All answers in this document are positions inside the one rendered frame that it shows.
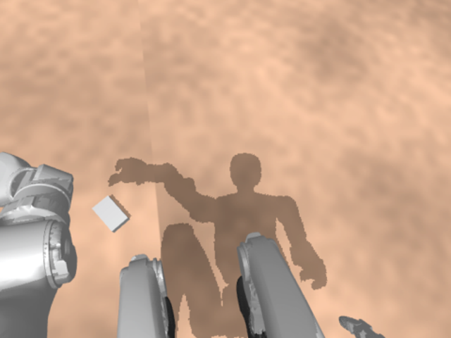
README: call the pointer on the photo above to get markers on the left robot hand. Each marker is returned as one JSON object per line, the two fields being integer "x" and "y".
{"x": 8, "y": 165}

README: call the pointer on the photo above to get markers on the left robot arm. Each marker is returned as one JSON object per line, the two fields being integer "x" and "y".
{"x": 37, "y": 255}

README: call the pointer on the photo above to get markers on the small box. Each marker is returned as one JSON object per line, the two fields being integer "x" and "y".
{"x": 110, "y": 213}

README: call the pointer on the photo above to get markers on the right robot hand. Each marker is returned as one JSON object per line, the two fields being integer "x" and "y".
{"x": 359, "y": 328}

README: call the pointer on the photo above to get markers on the right robot foot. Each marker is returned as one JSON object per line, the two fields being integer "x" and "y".
{"x": 245, "y": 310}

